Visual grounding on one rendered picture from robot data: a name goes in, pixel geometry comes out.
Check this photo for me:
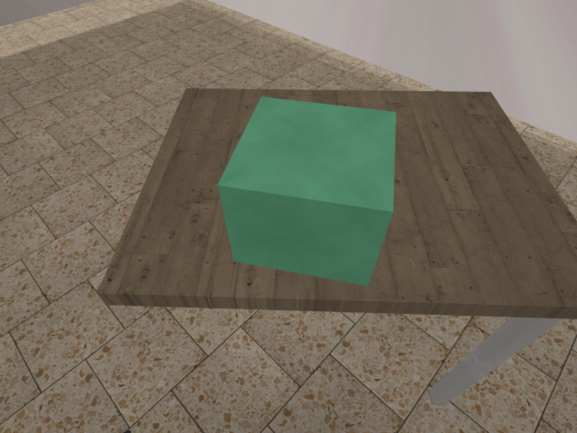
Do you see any table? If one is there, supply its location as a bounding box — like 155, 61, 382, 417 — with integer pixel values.
97, 88, 577, 405

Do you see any carton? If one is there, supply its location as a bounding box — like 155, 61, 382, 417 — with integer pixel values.
217, 97, 396, 286

